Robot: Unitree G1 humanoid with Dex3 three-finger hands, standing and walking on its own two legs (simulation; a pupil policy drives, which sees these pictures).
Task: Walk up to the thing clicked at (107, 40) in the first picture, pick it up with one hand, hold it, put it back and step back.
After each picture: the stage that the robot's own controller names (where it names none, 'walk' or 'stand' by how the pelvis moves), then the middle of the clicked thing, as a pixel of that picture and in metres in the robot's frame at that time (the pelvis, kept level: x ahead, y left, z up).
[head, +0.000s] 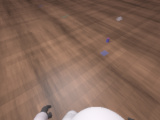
stand; (107, 40) +1.84 -0.39 -0.72
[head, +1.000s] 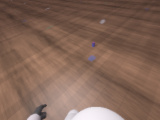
walk; (93, 44) +1.72 +0.08 -0.70
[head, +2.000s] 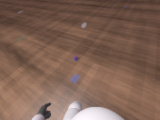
walk; (75, 58) +1.14 +0.39 -0.71
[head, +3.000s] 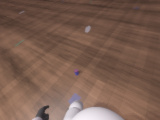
walk; (76, 72) +0.78 +0.31 -0.72
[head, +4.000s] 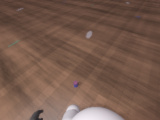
walk; (75, 84) +0.58 +0.23 -0.71
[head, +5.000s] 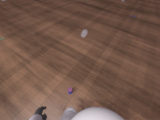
stand; (70, 90) +0.43 +0.21 -0.71
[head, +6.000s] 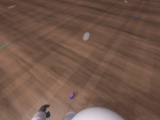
stand; (71, 95) +0.38 +0.22 -0.72
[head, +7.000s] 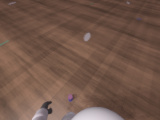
stand; (70, 97) +0.35 +0.20 -0.72
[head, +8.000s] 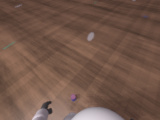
stand; (73, 97) +0.35 +0.20 -0.72
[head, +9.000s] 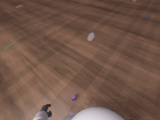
stand; (73, 97) +0.35 +0.21 -0.72
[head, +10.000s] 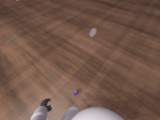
stand; (75, 92) +0.39 +0.18 -0.71
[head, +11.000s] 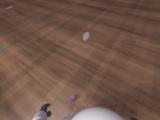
stand; (72, 98) +0.34 +0.20 -0.72
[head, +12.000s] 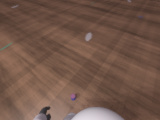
stand; (73, 97) +0.36 +0.19 -0.73
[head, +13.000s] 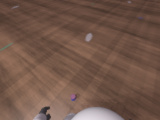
stand; (73, 97) +0.36 +0.19 -0.73
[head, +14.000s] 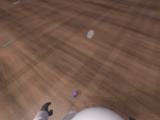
go down; (74, 94) +0.38 +0.18 -0.72
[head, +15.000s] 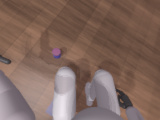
go down; (56, 53) +0.45 +0.24 -0.30
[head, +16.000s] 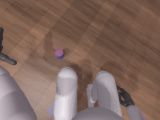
close in; (59, 54) +0.45 +0.25 -0.30
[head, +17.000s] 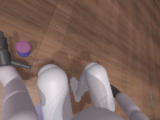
close in; (23, 49) +0.43 +0.29 -0.22
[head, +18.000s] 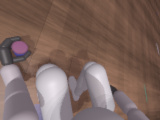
close; (20, 50) +0.42 +0.29 -0.22
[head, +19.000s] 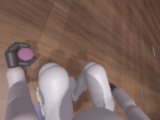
lift; (25, 55) +0.38 +0.27 -0.23
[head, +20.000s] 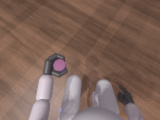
lift; (60, 67) +0.33 +0.21 -0.03
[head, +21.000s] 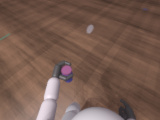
hold; (67, 74) +0.32 +0.16 +0.01
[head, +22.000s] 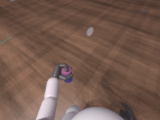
hold; (67, 74) +0.32 +0.17 +0.00
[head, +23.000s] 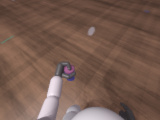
crouch; (69, 73) +0.33 +0.15 +0.01
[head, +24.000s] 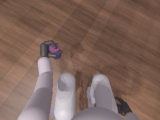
crouch; (55, 51) +0.45 +0.22 -0.10
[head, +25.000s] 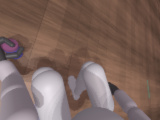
lower; (13, 49) +0.42 +0.31 -0.22
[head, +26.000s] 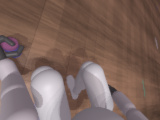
lower; (12, 48) +0.43 +0.31 -0.23
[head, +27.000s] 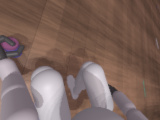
lower; (12, 48) +0.43 +0.31 -0.23
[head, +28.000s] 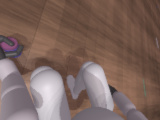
lower; (12, 48) +0.43 +0.31 -0.23
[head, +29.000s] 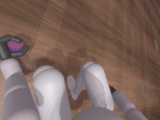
loosen; (16, 48) +0.42 +0.30 -0.23
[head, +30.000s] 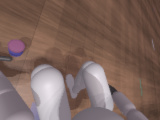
withdraw; (16, 48) +0.42 +0.29 -0.23
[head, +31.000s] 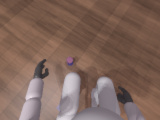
walk; (69, 61) +0.46 +0.21 -0.39
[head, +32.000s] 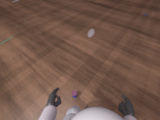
stand; (74, 94) +0.38 +0.16 -0.66
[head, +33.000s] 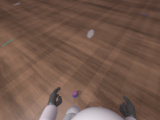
stand; (74, 94) +0.39 +0.17 -0.67
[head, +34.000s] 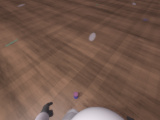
stand; (75, 95) +0.40 +0.15 -0.71
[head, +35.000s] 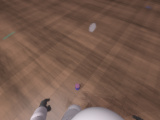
walk; (77, 87) +0.43 +0.13 -0.71
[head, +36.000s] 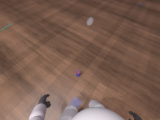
walk; (78, 73) +0.63 +0.12 -0.71
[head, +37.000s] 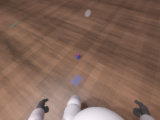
walk; (78, 56) +0.94 +0.25 -0.69
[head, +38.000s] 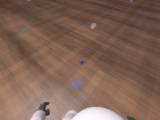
stand; (81, 61) +1.03 +0.17 -0.71
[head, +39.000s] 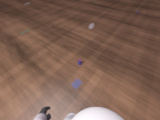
stand; (79, 61) +1.03 +0.20 -0.73
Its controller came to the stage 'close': yes
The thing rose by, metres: 0.71
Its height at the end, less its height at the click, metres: +0.00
